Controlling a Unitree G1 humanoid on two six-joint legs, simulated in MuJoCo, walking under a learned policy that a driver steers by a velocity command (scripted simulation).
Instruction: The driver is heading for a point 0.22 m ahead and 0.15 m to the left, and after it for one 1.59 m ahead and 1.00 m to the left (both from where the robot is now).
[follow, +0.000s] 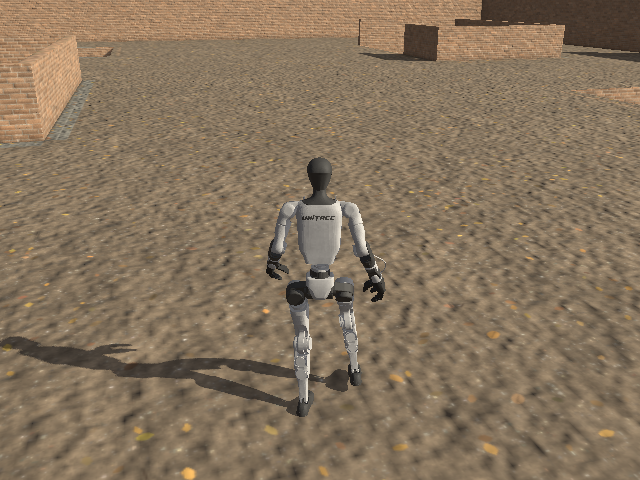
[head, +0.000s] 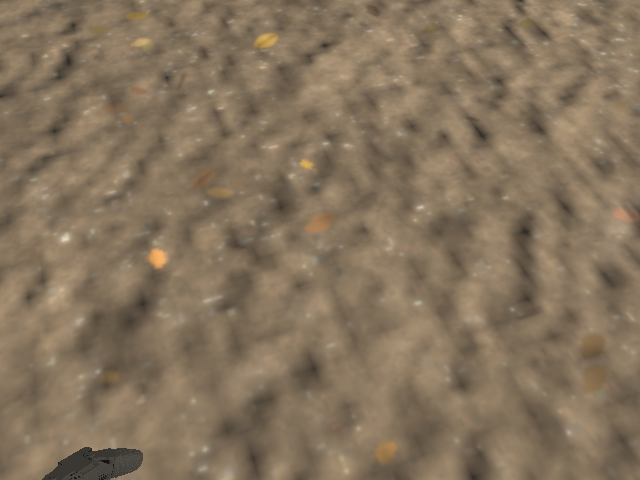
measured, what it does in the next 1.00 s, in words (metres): walks ahead, turning left: right foot, then left foot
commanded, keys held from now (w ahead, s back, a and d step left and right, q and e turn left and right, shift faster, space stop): w+q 0.06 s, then q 0.94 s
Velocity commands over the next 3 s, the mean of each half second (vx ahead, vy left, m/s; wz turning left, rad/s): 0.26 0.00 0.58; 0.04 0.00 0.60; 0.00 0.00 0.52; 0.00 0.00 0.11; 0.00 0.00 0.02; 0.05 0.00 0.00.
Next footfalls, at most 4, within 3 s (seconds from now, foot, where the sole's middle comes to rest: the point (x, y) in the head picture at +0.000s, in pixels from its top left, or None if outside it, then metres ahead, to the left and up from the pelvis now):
0.12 right None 0.25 -0.15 -0.78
0.58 left None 0.23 0.11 -0.78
1.02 right None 0.34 -0.09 -0.78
1.42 left None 0.14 0.09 -0.78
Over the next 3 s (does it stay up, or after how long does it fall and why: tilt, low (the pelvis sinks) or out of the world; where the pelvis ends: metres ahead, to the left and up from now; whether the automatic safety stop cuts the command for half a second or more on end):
stays up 0.21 -0.01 -0.01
